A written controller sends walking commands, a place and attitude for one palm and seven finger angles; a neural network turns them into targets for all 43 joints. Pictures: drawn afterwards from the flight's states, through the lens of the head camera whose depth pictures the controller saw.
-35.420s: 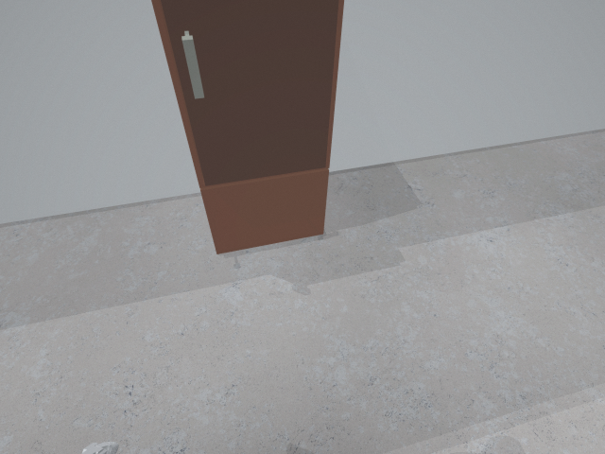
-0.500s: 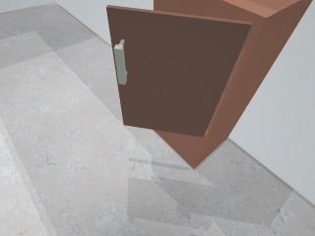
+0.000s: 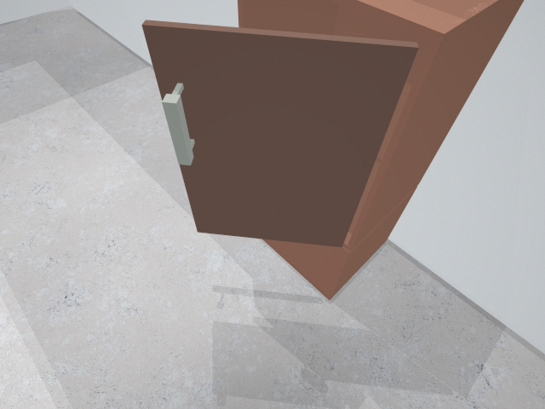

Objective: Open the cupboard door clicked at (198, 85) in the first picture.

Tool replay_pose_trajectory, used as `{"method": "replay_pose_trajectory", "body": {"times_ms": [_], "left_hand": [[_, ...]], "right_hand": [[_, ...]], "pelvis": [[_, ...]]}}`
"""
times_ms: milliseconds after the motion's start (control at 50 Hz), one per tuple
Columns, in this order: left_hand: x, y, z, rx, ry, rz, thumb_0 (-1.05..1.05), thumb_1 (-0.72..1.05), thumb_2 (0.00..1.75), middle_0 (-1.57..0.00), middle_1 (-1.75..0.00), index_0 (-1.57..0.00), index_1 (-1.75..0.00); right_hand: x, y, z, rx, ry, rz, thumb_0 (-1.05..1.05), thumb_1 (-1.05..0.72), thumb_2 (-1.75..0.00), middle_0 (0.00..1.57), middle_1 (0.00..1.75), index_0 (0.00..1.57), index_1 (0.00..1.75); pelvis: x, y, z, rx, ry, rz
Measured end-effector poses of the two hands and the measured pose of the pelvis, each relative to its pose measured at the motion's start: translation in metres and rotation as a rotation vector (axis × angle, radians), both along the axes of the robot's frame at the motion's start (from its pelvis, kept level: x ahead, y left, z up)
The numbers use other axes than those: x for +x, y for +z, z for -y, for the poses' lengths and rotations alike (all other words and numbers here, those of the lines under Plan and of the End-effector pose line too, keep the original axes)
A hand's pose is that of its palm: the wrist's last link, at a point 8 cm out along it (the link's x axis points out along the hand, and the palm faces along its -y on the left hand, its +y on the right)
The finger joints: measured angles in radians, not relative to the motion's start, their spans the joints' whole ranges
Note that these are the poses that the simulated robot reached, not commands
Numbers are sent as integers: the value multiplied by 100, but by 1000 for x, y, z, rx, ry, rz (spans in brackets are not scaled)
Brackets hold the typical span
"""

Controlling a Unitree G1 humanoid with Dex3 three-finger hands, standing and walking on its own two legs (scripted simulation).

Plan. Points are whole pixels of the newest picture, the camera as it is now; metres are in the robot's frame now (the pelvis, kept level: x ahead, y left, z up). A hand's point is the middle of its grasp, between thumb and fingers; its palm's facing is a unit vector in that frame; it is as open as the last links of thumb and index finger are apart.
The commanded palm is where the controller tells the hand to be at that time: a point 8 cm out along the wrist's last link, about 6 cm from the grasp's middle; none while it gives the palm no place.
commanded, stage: come to a stop and stand still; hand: left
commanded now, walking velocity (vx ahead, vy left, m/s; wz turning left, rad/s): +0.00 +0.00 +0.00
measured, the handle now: (182, 125) +0.58 +0.20 +0.06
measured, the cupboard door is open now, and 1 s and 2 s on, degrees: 40 40 40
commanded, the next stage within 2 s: look again from close up in 0.84 s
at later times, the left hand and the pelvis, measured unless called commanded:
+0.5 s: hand out of the picture +0.00 +0.20 -0.16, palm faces +0.06 -0.97 -0.24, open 7.4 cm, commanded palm none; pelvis -0.04 +0.00 +0.00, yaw +0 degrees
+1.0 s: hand out of the picture -0.05 +0.23 -0.16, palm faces +0.00 -0.97 -0.25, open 7.4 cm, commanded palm none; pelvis -0.07 +0.02 +0.01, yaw +0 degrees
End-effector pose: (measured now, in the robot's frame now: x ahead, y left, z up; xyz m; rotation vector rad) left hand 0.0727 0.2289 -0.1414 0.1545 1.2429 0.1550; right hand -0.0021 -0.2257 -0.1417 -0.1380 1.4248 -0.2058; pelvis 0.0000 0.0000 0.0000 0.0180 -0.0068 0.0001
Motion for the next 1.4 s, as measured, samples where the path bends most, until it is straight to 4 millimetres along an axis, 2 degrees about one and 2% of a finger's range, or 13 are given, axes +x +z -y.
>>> {"method": "replay_pose_trajectory", "body": {"times_ms": [80,160,300,400,460,540,720,860,960,1100,1400], "left_hand": [[-10,1,3,12,15,-10,0,91,90,-20,-30,-20,-30],[-29,8,8,43,-9,-12,0,91,90,-20,-30,-20,-30],[-63,5,4,47,21,11,1,90,90,-20,-30,-20,-30],[-74,6,-6,32,21,24,1,90,90,-20,-30,-20,-30],[-79,10,-15,38,15,44,1,90,90,-20,-30,-20,-30],[-85,15,-28,57,6,58,1,90,90,-20,-30,-20,-30],[-108,21,-52,96,-5,23,1,90,90,-20,-30,-20,-30],[-124,17,-55,88,-9,-34,1,91,90,-20,-30,-20,-30],[-131,12,-49,63,-13,-65,1,91,90,-20,-30,-20,-30],[-136,5,-35,18,-12,-90,1,91,90,-20,-30,-20,-30],[-147,0,-13,-43,9,-139,0,91,90,-20,-30,-20,-30]], "right_hand": [[9,-4,5,7,22,29,1,-91,-90,20,30,20,30],[29,-5,15,21,44,112,1,-91,-90,20,30,20,30],[69,7,25,-21,72,284,1,-91,-90,20,30,20,30],[76,24,21,-35,114,358,1,-91,-90,19,30,20,30],[71,30,21,-45,134,373,1,-91,-90,20,30,20,30],[56,33,23,-57,142,362,1,-91,-90,20,30,20,30],[-6,26,35,-80,114,229,1,-90,-90,20,30,20,30],[-54,21,35,-85,73,108,1,-91,-90,20,30,20,30],[-74,19,26,-75,50,55,1,-91,-90,20,30,20,30],[-78,16,7,-43,33,37,1,-91,-90,20,30,20,30],[-45,12,-29,13,29,90,1,-91,-90,20,30,20,30]], "pelvis": [[-2,-2,7,10,-2,1],[-6,-2,14,-5,11,1],[-17,-6,12,-23,17,28],[-29,-1,6,-20,5,46],[-38,1,3,-25,5,49],[-48,4,-1,-24,7,50],[-63,7,-7,-24,11,42],[-67,7,-12,-25,9,40],[-68,7,-15,-25,7,40],[-67,8,-20,-24,5,37],[-58,9,-28,-25,-4,27]]}}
